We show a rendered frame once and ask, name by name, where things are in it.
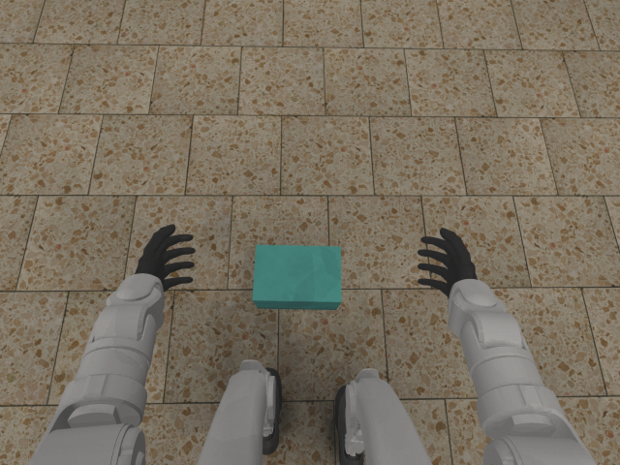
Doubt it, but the right robot upper arm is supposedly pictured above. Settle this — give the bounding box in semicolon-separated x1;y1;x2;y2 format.
482;435;595;465

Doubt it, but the left robot upper arm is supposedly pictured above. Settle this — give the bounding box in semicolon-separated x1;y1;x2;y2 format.
32;423;145;465

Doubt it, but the left robot forearm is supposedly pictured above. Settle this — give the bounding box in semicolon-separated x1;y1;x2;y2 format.
28;273;165;465

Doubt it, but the left robot thigh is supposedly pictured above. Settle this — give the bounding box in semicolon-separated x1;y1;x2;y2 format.
197;370;276;465

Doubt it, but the robot right hand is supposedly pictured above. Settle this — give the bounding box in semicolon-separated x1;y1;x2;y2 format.
418;228;478;299

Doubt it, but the robot right shin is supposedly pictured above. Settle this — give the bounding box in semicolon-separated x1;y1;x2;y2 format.
345;368;380;454

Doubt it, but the carton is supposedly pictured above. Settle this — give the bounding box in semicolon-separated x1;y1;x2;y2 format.
252;245;342;310

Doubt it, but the robot left hand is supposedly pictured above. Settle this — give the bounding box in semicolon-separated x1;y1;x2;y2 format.
135;224;196;292

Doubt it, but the right robot forearm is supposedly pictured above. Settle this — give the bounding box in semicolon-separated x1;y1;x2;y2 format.
448;279;597;465

